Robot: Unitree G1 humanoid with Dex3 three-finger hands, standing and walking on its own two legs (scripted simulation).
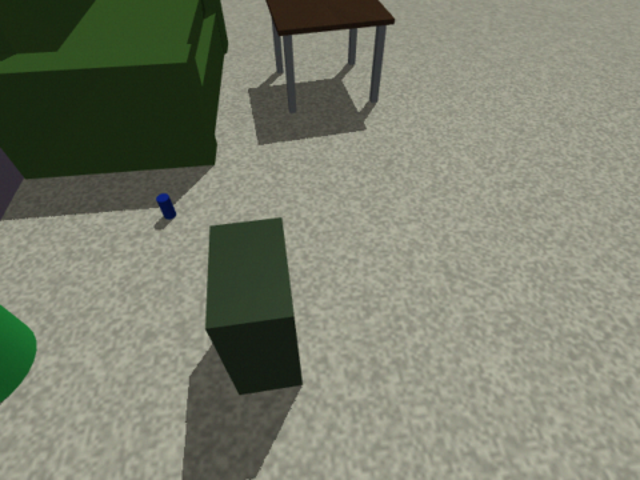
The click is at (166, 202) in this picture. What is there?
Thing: slim round
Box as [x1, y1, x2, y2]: [156, 193, 175, 218]
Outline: 158,195 156,199 165,218 172,218 175,215 175,211 168,195 164,193
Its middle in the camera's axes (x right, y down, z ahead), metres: -0.68 -0.14 +1.70
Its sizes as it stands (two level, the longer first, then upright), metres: 0.054 0.054 0.110
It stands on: the floor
